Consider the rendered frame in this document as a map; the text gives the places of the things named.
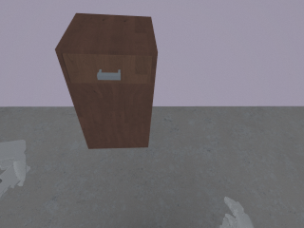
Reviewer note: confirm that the cabinet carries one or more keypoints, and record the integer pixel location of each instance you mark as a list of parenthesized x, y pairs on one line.
[(111, 115)]

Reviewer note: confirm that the handle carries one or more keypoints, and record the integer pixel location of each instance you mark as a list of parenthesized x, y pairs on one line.
[(109, 76)]

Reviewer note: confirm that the robot left hand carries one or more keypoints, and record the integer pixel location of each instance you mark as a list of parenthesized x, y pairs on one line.
[(14, 160)]

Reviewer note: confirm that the drawer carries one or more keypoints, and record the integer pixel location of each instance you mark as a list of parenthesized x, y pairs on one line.
[(83, 68)]

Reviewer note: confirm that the robot right hand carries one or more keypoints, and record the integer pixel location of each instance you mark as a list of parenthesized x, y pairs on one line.
[(242, 220)]

